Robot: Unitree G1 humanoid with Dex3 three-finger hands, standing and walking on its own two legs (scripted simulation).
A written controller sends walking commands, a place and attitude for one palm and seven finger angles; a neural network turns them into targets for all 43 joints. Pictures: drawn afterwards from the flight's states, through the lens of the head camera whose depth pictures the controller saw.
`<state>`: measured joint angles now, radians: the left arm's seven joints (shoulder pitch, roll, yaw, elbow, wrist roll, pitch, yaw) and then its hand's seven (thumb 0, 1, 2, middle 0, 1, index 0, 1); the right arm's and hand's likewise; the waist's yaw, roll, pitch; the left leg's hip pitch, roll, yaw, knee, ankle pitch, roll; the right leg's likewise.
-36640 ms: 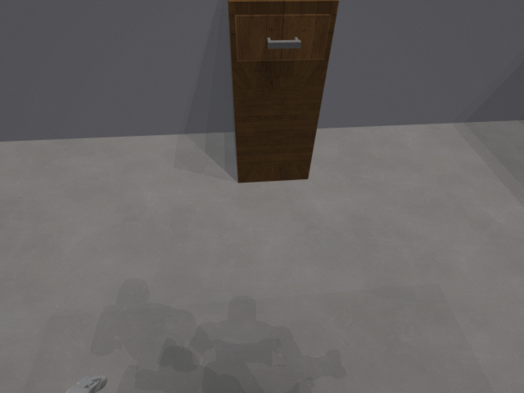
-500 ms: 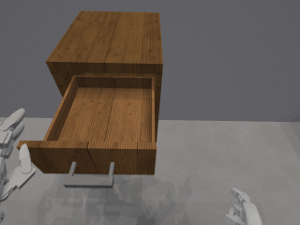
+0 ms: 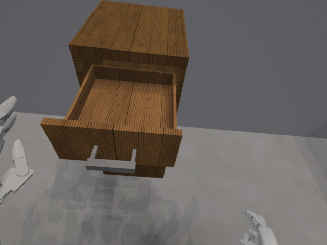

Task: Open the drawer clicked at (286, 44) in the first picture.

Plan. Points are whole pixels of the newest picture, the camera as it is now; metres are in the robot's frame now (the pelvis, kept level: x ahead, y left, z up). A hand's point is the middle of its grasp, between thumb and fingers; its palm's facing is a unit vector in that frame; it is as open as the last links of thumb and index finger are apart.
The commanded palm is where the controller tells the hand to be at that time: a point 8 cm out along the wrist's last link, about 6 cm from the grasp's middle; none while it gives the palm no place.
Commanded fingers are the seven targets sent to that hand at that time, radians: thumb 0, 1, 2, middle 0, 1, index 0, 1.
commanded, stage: step back with the hand held close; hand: left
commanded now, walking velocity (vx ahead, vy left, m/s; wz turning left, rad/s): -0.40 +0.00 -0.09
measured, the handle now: (113, 158) +0.33 +0.15 +0.01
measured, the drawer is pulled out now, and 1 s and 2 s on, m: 0.30 0.30 0.30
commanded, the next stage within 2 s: stop stepping back and stand still in 0.30 s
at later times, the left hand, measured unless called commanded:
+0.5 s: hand out of the picture +0.06 +0.18 +0.19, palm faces +0.26 -0.80 -0.53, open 7.4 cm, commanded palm +0.02 +0.22 +0.20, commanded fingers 0.00 0.90 0.90 -0.20 -0.30 -0.20 -0.30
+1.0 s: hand out of the picture -0.03 +0.21 +0.19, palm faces +0.45 -0.79 -0.42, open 7.4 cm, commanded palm -0.10 +0.24 +0.20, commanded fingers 0.00 0.90 0.90 -0.20 -0.30 -0.20 -0.30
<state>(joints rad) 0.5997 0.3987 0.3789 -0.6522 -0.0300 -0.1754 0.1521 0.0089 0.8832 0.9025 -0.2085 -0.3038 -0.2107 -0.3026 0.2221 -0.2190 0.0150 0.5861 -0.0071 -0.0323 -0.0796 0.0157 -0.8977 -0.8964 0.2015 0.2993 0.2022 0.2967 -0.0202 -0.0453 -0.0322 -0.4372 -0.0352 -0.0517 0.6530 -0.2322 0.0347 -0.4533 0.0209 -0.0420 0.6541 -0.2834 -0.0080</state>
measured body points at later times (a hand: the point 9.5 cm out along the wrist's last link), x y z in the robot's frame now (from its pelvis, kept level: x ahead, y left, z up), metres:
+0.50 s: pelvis -0.13 -0.05 +0.02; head -0.12 -0.04 +0.47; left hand +0.04 +0.22 +0.22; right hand +0.03 -0.29 -0.06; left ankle -0.13 +0.07 -0.67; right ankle -0.18 -0.12 -0.72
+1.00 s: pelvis -0.22 -0.04 +0.01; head -0.25 -0.04 +0.46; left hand -0.06 +0.25 +0.21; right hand -0.08 -0.26 -0.08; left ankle -0.21 +0.07 -0.72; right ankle -0.18 -0.11 -0.72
